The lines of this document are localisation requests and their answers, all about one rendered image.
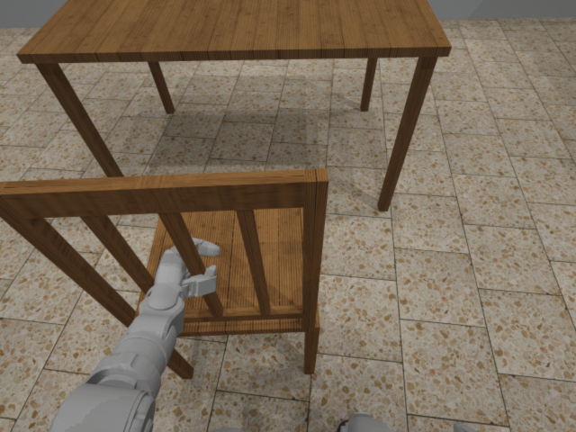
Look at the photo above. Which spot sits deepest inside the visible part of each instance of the table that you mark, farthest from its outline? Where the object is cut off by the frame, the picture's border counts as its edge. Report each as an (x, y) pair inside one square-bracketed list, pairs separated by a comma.
[(94, 31)]

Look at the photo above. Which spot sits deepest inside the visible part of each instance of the left robot forearm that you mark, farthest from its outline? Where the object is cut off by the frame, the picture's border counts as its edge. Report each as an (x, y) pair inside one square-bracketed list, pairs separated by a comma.
[(142, 354)]

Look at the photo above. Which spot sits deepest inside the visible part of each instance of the left robot upper arm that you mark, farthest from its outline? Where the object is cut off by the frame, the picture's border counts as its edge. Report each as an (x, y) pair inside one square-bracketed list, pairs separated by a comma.
[(100, 408)]

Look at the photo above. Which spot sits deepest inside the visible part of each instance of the robot left hand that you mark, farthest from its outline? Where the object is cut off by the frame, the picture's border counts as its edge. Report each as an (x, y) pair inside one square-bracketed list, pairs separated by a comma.
[(172, 269)]

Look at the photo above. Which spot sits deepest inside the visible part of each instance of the chair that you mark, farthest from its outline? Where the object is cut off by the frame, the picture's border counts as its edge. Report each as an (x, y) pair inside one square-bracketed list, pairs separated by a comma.
[(269, 226)]

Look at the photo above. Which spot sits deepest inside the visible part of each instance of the right robot shin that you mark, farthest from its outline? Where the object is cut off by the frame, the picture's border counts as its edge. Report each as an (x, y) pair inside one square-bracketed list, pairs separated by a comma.
[(361, 414)]

